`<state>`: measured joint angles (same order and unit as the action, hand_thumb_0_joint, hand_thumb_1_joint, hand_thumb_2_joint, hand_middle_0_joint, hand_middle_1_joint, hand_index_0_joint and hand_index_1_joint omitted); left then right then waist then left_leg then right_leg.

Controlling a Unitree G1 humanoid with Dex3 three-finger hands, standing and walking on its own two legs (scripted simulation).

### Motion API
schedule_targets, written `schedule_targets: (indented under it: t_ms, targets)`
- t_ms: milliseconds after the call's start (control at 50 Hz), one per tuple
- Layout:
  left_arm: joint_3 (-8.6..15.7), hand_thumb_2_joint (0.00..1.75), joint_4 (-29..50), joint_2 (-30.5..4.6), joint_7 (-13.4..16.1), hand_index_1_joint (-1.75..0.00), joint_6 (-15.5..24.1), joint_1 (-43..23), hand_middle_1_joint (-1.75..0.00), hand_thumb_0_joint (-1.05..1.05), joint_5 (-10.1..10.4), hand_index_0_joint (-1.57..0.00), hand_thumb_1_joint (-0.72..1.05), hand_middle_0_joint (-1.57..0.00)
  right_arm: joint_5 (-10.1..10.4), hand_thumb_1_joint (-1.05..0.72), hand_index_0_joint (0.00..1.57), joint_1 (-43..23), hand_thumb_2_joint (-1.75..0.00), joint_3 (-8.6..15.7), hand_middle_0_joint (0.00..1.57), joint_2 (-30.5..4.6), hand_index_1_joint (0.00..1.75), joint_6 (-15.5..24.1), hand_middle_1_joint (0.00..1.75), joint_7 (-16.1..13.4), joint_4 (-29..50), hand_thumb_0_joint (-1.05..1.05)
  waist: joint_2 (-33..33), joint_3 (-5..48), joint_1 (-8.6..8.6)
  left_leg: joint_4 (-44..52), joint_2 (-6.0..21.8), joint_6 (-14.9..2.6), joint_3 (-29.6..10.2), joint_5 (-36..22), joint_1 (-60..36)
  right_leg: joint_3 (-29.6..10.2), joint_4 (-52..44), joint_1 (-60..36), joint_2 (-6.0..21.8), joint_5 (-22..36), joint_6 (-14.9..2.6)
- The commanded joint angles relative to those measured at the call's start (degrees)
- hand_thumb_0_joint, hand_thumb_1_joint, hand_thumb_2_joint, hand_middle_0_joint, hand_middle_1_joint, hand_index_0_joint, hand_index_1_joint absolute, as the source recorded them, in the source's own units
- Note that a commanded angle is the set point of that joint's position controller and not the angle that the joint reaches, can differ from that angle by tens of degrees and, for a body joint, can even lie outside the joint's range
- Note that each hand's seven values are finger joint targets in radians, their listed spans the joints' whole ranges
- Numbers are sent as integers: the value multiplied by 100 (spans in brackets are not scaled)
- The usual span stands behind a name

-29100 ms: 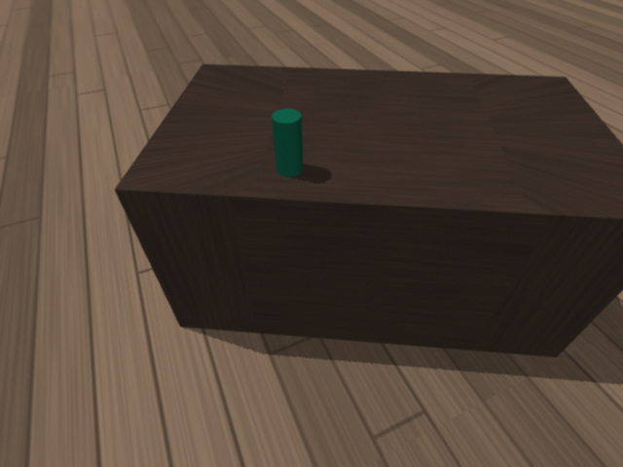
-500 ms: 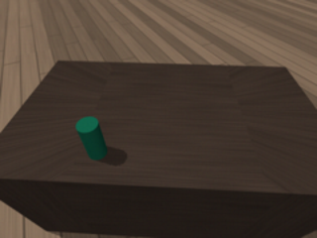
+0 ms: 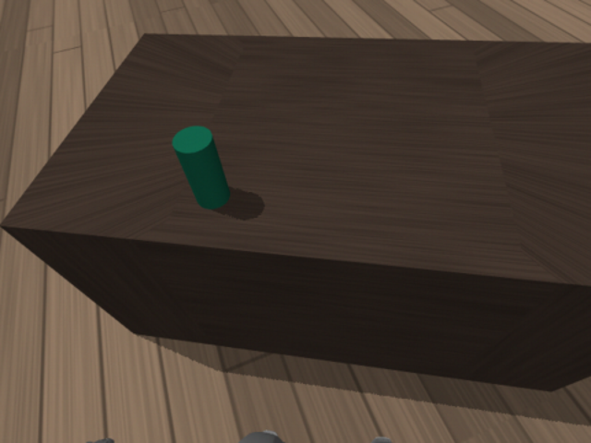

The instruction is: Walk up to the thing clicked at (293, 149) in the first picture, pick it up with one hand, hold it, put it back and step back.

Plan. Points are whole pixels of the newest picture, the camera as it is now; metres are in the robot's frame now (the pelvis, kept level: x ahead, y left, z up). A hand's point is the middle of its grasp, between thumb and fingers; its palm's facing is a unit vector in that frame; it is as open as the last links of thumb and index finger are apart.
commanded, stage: step back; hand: left
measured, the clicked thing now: (203, 170) +0.60 +0.21 -0.03
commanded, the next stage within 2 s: none
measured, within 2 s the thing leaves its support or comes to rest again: neither
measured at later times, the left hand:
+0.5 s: hand out of the picture -0.03 +0.29 -0.14, palm faces -0.07 -0.90 -0.43, open 7.4 cm
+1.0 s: hand out of the picture -0.15 +0.33 -0.14, palm faces -0.05 -0.92 -0.40, open 7.4 cm
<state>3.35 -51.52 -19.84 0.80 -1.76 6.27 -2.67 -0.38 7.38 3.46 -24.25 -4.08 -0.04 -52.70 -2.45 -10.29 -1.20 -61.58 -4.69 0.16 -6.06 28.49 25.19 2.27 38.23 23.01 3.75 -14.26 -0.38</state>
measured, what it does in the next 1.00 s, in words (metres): walks backwards: left foot, then right foot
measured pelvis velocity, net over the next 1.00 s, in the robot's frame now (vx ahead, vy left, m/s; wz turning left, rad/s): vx -0.28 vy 0.07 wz -0.07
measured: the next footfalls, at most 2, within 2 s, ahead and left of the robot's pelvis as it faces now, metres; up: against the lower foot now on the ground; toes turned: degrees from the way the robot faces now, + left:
left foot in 0.10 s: -0.01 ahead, +0.14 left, +0.00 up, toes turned -1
right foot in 0.46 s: -0.11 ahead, -0.09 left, +0.00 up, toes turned -2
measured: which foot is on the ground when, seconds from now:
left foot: up 0.00-0.08, down 0.10-0.48, up 0.50-0.78, down 0.80-1.00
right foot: down 0.00-0.12, up 0.14-0.44, down 0.46-0.82, up 0.84-1.00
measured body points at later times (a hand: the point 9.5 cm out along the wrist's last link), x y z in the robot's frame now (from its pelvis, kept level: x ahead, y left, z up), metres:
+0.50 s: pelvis -0.13 +0.02 +0.00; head -0.07 +0.00 +0.44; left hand -0.03 +0.34 -0.11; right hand -0.01 -0.29 -0.13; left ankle -0.05 +0.14 -0.72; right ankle -0.15 -0.09 -0.72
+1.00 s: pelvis -0.28 +0.07 +0.01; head -0.22 +0.08 +0.45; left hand -0.14 +0.38 -0.11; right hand -0.21 -0.25 -0.10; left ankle -0.23 +0.17 -0.72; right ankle -0.31 -0.08 -0.63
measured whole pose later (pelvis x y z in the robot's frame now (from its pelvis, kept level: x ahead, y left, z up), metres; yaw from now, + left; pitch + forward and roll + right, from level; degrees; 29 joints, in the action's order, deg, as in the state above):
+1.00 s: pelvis -0.28 +0.07 +0.01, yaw -4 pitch -2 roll -1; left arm 4.7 -47.4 -23.3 1.5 -3.3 7.7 -0.9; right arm -2.4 8.8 2.2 -20.3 -2.4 -0.3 -50.6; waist 1.5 -9.7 -0.4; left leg -34.4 0.4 -1.6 -0.4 14.6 17.6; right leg -8.1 70.4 28.0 -6.7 -28.6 0.1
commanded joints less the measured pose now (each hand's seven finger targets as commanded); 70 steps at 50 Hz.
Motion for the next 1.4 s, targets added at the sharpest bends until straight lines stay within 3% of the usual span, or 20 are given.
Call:
schedule_targets:
  t_ms: [0, 60, 100, 120, 180, 300, 420, 480, 540, 680, 760, 780, 820, 900, 1060, 1160, 1200, 1220, 1280, 1380]
  targets:
    - [491, 90, 530, -1742, 163, -30, 129, 250, -30, 0, 62, -20, 90, -20, -55, -90, 20, 128, -90, 199, 20, -912, 30, 171, 30, -53, 400, 0, 1494, 1553, -190, 1775, 349, -33, 264, 200, 130, -1615, -715, -2213, 1394, 2677, -1174]
    - [421, 90, 732, -1747, 109, -30, 16, -28, -30, 0, 194, -20, 90, -20, -153, -90, 20, 814, -90, 285, 20, -949, 30, 223, 30, -33, 119, 0, 1264, 1530, 276, 3519, 336, -203, 601, -1444, -1315, -1094, -217, -936, 998, 2103, -693]
    - [324, 90, 882, -1283, 149, -30, 9, -129, -30, 0, 251, -20, 90, -20, -193, -90, 20, 281, -90, 480, 20, -1950, 30, 218, 30, 37, 354, 0, -1482, 1325, 316, 4238, 2439, -1322, -2235, -2743, -1361, -211, 1527, 705, -910, -2118, -17]
    - [430, 90, 834, -1455, 219, -30, -1, -565, -30, 0, 137, -20, 90, -20, -189, -90, 20, 352, -90, 519, 20, -2032, 30, 248, 30, 37, 354, 0, -1234, 1197, 613, 4347, 2730, -1864, -2682, -2919, -739, -1113, 2635, 466, -910, -2612, -4]
    - [413, 90, 524, -1305, 203, -30, -18, 218, -30, 0, 286, -20, 90, -20, -223, -90, 20, -472, -90, 294, 20, -1245, 30, 259, 30, -104, 537, 0, -412, 1080, -54, 3650, 1827, -1208, -787, -3806, -1307, -1311, 3541, 946, -990, -1562, -122]
    - [378, 90, 670, -1246, 122, -30, 84, 231, -30, 0, 195, -20, 90, -20, -129, -90, 20, 60, -90, 284, 20, -1095, 30, 255, 30, -146, 623, 0, -536, 1104, 308, 3233, 2003, -1627, -668, -4528, -2199, -791, 2129, 644, -713, -1683, 231]
    - [386, 90, 338, -1203, 88, -30, 236, 999, -30, 0, 80, -20, 90, -20, 11, -90, 20, -208, -90, 279, 20, -1123, 30, 121, 30, -103, 772, 0, -543, 1506, 15, 2530, 1632, -916, -295, -2938, -1272, -256, -1551, -1408, -506, 434, -72]
    - [665, 90, 729, -2365, 73, -30, 297, 513, -30, 0, 7, -20, 90, -20, 17, -90, 20, -533, -90, 252, 20, -869, 30, 75, 30, -158, 899, 0, 1642, 960, -227, -383, 143, -49, -230, 832, 240, -3730, -1844, -552, 2068, 1852, -1875]
    - [509, 90, 887, -1688, 120, -30, 258, -93, -30, 0, 90, -20, 90, -20, 155, -90, 20, 72, -90, 254, 20, -949, 30, 138, 30, -169, 613, 0, 746, 1046, 250, -1102, -176, -5, -538, 106, 259, -1831, -1132, -788, 1073, 2809, -1280]
    - [477, 90, 977, -1611, 196, -30, 117, 458, -30, 0, 40, -20, 90, -20, -17, -90, 20, -8, -90, 200, 20, -829, 30, 208, 30, -176, 762, 0, 1457, 1191, -243, 1116, 177, 94, 111, 339, 160, -1681, -799, -1868, 1084, 3077, -1235]
    - [404, 90, 1189, -1649, 128, -30, 4, -114, -30, 0, 176, -20, 90, -20, -100, -90, 20, 922, -90, 305, 20, -866, 30, 287, 30, -120, 390, 0, 1328, 1605, 317, 3576, 309, -108, 601, -1366, -1310, -1457, -111, -1152, 809, 2235, -749]
    - [321, 90, 1174, -1377, 114, -30, -40, 91, -30, 0, 190, -20, 90, -20, -162, -90, 20, 715, -90, 377, 20, -1067, 30, 320, 30, -115, 439, 0, 453, 1515, 198, 3849, 877, -321, -396, -1821, -1649, -1267, 389, -407, 261, 1110, -430]
    - [424, 90, 1191, -1414, 220, -30, -34, -326, -30, 0, 159, -20, 90, -20, -192, -90, 20, 374, -90, 529, 20, -1985, 30, 312, 30, -34, 668, 0, -1024, 1264, 507, 4345, 2856, -1781, -2717, -3053, -772, -1258, 2634, 314, -1011, -2515, -25]
    - [452, 90, 742, -1421, 160, -30, -55, 476, -30, 0, 224, -20, 90, -20, -170, -90, 20, -425, -90, 304, 20, -1217, 30, 369, 30, -152, 765, 0, -493, 895, -179, 3818, 2047, -1325, -1006, -3422, -1051, -1372, 3747, 663, -928, -1485, -31]
    - [385, 90, 773, -1259, -14, -30, -23, 370, -30, 0, 139, -20, 90, -20, -185, -90, 20, 215, -90, 358, 20, -1247, 30, 317, 30, -146, 845, 0, -740, 1312, 317, 3643, 1994, -1463, -743, -3056, -2050, -696, 1390, 167, -613, -1582, 248]
    - [420, 90, 228, -1230, -49, -30, 40, 1508, -30, 0, 94, -20, 90, -20, -74, -90, 20, -235, -90, 305, 20, -1265, 30, 148, 30, -111, 936, 0, -796, 1704, -168, 3064, 1655, -798, -305, -2241, -985, -236, -1513, -1580, -425, -244, -147]
    - [684, 90, 506, -2253, -67, -30, 40, 999, -30, 0, -6, -20, 90, -20, -7, -90, 20, -399, -90, 176, 20, -697, 30, 188, 30, -151, 1141, 0, 1720, 967, -266, 1211, -75, -19, 296, 276, 738, -3021, -2144, -837, 1483, -648, -1144]
    - [715, 90, 709, -2462, -25, -30, 59, 575, -30, 0, -25, -20, 90, -20, -21, -90, 20, -450, -90, 282, 20, -915, 30, 167, 30, -226, 1074, 0, 1755, 658, -330, -21, 132, 96, -297, 676, 473, -3616, -2318, 198, 2228, -297, -1781]
    - [478, 90, 897, -1688, 54, -30, 105, -309, -30, 0, 13, -20, 90, -20, 64, -90, 20, 97, -90, 238, 20, -926, 30, 206, 30, -214, 748, 0, 849, 582, 300, -725, -193, 11, -322, -150, 172, -1399, -1430, 91, 967, 1343, -1099]
    - [463, 90, 955, -1592, 127, -30, 49, 258, -30, 0, -38, -20, 90, -20, -40, -90, 20, 118, -90, 137, 20, -740, 30, 276, 30, -212, 825, 0, 1246, 912, -113, 683, 115, 101, 215, 201, 214, -1242, -950, -1295, 1039, 2407, -1103]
